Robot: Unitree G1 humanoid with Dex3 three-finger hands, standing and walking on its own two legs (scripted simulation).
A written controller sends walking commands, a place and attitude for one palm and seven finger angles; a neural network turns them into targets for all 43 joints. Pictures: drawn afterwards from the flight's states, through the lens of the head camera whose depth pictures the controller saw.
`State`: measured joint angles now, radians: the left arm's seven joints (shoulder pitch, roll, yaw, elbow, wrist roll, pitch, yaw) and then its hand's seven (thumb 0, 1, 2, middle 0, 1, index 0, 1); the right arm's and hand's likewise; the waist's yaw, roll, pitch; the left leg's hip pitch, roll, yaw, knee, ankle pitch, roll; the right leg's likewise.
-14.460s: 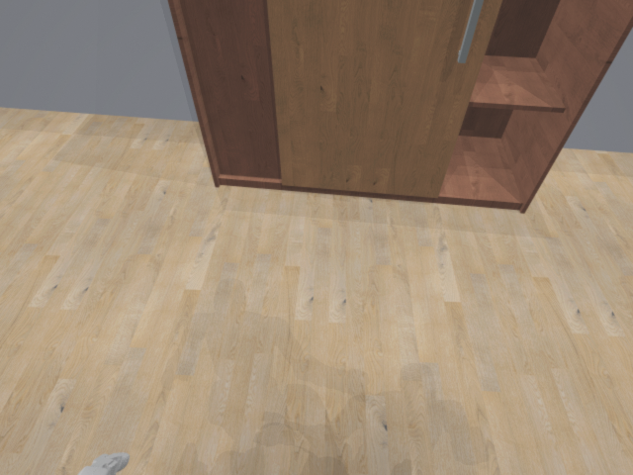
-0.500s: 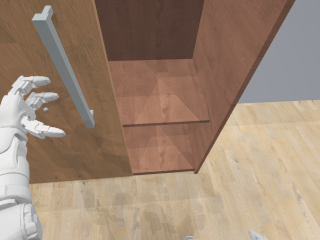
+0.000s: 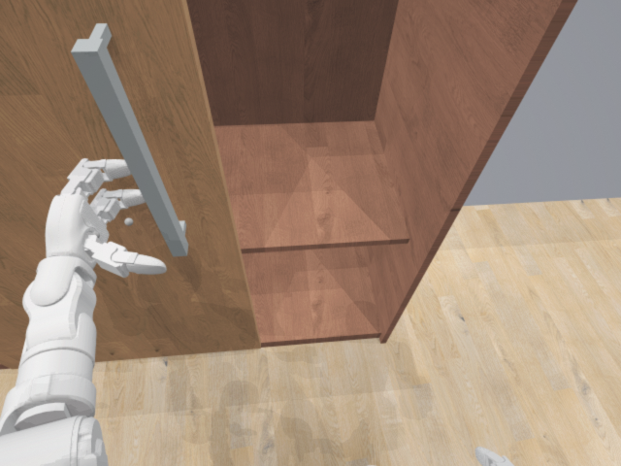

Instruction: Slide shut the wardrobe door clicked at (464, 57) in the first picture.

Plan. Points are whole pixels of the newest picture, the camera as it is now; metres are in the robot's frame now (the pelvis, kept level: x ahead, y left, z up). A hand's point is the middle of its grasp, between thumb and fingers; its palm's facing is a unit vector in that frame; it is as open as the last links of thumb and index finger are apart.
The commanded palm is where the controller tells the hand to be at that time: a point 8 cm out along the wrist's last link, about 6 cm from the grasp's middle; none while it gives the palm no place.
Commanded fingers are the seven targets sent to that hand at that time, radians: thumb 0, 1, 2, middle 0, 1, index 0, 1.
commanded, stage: feel for the door with the fingertips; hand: left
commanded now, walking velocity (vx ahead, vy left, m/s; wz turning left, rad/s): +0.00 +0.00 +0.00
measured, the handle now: (150, 166) +0.46 +0.22 +0.12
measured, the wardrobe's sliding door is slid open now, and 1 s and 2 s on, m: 0.39 0.39 0.39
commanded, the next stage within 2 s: slide the fingers in behind the handle in 0.44 s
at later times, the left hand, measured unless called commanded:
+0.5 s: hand (128, 208) +0.42 +0.24 +0.09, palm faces +0.12 -0.99 -0.02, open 13.8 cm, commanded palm +0.40 +0.28 +0.08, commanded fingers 0.00 -0.50 0.30 -0.30 -1.20 -0.30 -1.20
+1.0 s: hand (138, 214) +0.41 +0.23 +0.08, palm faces +0.11 -0.99 -0.01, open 13.9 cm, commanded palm +0.38 +0.28 +0.08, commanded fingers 0.00 -0.50 0.30 -0.30 -1.20 -0.30 -1.20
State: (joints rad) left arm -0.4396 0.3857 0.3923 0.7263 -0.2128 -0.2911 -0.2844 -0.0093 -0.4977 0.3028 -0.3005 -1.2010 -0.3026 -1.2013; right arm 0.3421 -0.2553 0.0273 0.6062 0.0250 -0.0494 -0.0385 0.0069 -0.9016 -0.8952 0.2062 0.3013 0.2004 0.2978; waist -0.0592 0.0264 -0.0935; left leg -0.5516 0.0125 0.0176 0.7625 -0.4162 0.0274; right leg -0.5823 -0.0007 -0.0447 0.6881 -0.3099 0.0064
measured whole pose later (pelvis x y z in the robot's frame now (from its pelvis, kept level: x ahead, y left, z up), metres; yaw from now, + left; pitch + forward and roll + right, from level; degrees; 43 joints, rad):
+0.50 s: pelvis -0.01 -0.01 +0.00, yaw +1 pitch +13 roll -2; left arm -0.60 0.46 0.42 0.93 -0.18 -0.34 -0.30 -0.01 -0.50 0.30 -0.33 -1.23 -0.33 -1.22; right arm 0.36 -0.28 0.03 0.64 0.03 -0.03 -0.05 0.01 -0.90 -0.90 0.21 0.30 0.20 0.30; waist -0.07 0.02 -0.08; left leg -0.60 0.02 0.00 0.79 -0.41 0.02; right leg -0.63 0.00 -0.06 0.72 -0.31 -0.01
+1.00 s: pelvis -0.01 -0.01 +0.00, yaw +0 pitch +13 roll -2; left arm -0.54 0.41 0.41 0.86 -0.19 -0.32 -0.28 -0.01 -0.50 0.30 -0.31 -1.21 -0.31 -1.21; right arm 0.35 -0.26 0.03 0.61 0.03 -0.02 -0.04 0.01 -0.90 -0.90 0.21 0.30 0.20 0.30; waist -0.07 0.02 -0.09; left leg -0.59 0.02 0.01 0.78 -0.42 0.02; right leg -0.62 0.01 -0.05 0.71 -0.31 0.00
